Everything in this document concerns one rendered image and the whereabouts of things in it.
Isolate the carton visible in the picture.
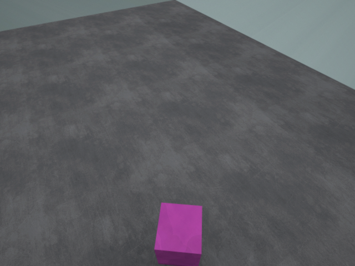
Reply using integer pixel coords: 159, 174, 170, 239
154, 203, 202, 266

